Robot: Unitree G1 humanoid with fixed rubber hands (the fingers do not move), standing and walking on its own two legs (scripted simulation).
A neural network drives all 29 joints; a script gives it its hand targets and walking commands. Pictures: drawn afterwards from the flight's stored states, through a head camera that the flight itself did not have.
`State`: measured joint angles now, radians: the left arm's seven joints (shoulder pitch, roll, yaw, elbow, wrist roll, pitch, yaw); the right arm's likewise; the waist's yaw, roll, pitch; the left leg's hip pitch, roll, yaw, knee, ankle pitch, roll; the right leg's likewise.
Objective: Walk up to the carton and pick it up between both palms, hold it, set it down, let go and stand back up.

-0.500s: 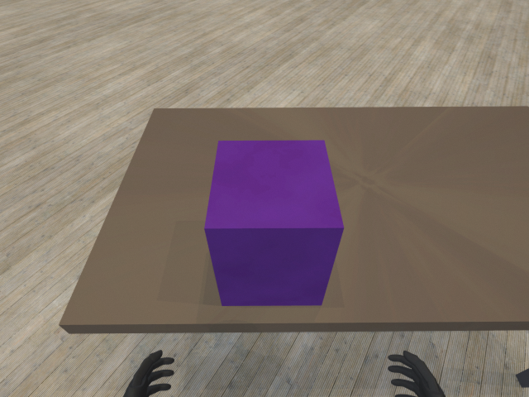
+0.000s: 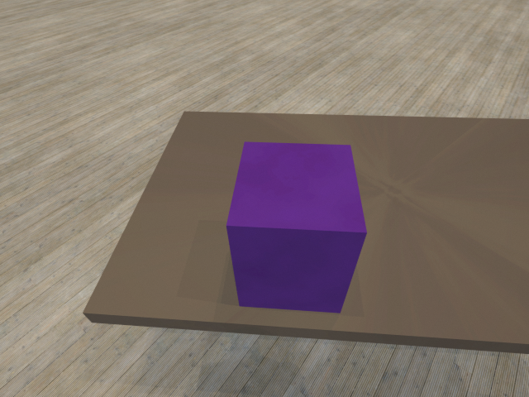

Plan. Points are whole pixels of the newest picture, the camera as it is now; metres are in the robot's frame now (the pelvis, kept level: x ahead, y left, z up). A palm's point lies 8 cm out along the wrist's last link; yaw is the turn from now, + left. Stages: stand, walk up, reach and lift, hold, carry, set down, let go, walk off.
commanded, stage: stand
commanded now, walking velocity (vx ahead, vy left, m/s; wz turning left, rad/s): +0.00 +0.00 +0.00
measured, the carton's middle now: (292, 228) +0.43 -0.01 +0.00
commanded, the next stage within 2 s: none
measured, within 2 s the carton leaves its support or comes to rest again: neither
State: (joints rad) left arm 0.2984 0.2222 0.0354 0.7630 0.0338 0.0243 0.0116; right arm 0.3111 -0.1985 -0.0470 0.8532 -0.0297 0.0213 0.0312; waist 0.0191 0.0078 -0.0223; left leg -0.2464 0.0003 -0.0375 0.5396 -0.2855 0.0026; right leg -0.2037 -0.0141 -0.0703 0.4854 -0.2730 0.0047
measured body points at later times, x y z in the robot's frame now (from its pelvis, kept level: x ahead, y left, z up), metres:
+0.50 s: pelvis -0.01 +0.01 +0.01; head -0.04 +0.01 +0.46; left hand -0.04 +0.22 -0.16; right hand +0.00 -0.21 -0.15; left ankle +0.00 +0.12 -0.74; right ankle -0.01 -0.12 -0.74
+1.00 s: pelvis -0.02 -0.01 +0.01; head -0.04 +0.00 +0.46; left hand -0.08 +0.18 -0.16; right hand -0.05 -0.21 -0.16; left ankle +0.00 +0.12 -0.74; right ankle -0.01 -0.12 -0.74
